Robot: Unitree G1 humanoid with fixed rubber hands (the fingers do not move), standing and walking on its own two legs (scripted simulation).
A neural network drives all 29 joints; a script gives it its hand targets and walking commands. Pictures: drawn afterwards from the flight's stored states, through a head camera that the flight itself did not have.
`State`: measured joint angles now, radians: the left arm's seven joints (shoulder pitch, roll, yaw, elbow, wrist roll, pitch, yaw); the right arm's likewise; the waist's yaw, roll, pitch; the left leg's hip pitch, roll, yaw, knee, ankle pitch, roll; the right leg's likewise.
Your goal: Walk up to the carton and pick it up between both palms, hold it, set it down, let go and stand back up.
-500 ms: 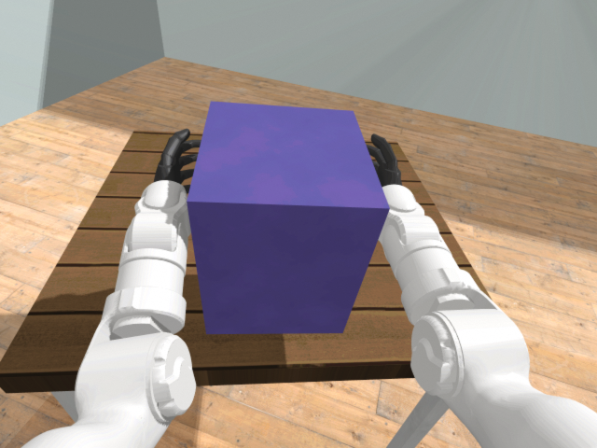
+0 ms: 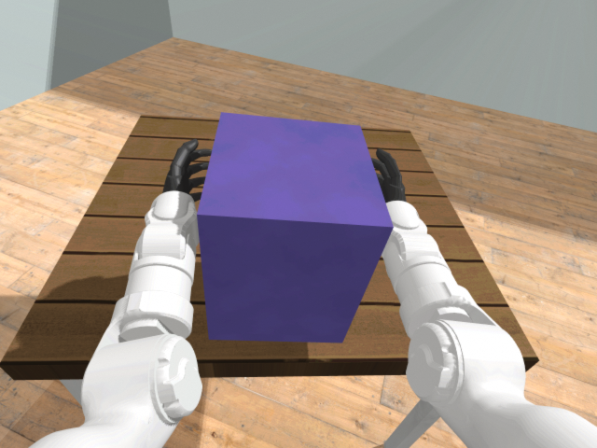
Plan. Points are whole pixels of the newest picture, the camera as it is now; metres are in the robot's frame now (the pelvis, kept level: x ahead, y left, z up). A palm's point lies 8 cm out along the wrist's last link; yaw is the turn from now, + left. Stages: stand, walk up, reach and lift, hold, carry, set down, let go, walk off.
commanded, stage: set down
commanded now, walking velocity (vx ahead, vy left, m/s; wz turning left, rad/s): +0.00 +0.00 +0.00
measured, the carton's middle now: (284, 232) +0.40 +0.02 +0.11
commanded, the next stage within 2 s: none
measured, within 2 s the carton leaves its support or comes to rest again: rests again in 0.78 s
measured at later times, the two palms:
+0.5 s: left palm (183, 214) +0.41 +0.17 +0.13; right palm (385, 221) +0.42 -0.12 +0.13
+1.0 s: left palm (182, 229) +0.40 +0.17 +0.10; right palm (380, 231) +0.41 -0.12 +0.11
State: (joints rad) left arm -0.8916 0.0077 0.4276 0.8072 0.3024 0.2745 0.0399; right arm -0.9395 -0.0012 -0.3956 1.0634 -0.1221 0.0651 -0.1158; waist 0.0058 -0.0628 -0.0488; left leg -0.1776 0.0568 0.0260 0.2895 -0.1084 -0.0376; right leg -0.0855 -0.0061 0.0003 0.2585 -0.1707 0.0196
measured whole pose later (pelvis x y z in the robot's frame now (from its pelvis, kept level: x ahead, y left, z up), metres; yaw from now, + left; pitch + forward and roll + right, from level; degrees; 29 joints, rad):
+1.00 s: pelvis +0.00 +0.00 +0.00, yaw -1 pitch +3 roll +0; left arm -0.79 -0.04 0.45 0.81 0.33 0.11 0.03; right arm -0.82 0.06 -0.49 0.97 -0.28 -0.06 -0.05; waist 0.04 -0.05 -0.03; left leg -0.24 0.06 0.04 0.29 -0.10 -0.03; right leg -0.16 -0.01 0.01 0.27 -0.16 0.02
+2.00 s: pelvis -0.02 +0.00 -0.01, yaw -2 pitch +11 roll -2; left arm -0.85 0.18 0.09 0.99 -0.13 0.05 0.13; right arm -0.96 -0.20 0.00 1.10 0.32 0.03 -0.14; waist 0.05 -0.02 -0.14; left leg -0.49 0.09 0.04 0.41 -0.12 -0.04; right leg -0.40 0.03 0.02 0.36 -0.16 0.01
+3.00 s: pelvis -0.01 +0.00 +0.00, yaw -1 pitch -2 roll +0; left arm -0.01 0.20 0.06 -0.07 -0.16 0.39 0.06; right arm -0.09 -0.21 0.01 0.16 0.29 0.13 -0.10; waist 0.01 -0.04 0.06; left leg -0.17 0.06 0.04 0.32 -0.11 -0.04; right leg -0.11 0.00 0.01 0.34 -0.19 0.01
